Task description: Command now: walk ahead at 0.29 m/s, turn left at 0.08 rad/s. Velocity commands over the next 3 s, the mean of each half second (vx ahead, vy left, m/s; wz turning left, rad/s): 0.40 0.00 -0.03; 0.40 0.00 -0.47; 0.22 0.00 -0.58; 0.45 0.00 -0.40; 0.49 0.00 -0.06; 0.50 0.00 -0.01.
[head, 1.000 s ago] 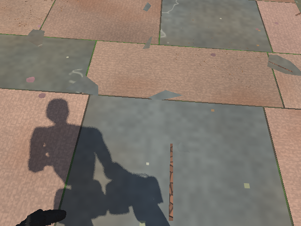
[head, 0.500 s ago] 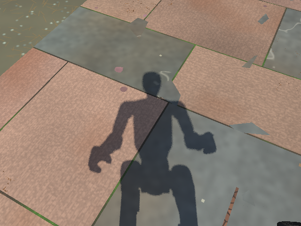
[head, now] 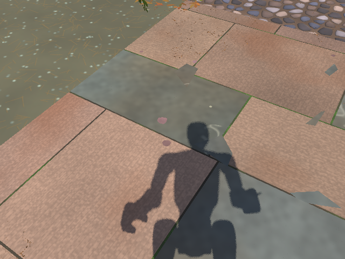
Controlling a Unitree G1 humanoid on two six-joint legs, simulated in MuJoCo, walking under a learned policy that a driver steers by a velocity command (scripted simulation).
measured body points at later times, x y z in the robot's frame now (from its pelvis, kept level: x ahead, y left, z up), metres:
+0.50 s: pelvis +0.19 +0.07 +0.01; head +0.22 +0.08 +0.46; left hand +0.25 +0.35 -0.12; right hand +0.34 -0.20 -0.08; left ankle +0.23 +0.16 -0.73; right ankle +0.09 -0.09 -0.63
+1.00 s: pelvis +0.44 +0.01 -0.01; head +0.49 -0.01 +0.44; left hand +0.70 +0.20 -0.10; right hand +0.44 -0.29 -0.13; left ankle +0.32 +0.18 -0.61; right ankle +0.52 -0.09 -0.73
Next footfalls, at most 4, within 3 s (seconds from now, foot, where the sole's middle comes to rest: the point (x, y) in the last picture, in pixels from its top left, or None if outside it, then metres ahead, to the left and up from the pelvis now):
0.36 left None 0.27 0.16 -0.76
0.90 right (213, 254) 0.56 -0.10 -0.76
1.38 left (166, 222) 0.69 0.08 -0.76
1.84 right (264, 220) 0.70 -0.32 -0.76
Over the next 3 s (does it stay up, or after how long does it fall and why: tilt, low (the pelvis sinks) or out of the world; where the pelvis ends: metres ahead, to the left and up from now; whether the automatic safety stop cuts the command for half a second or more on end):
stays up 1.09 -0.63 0.00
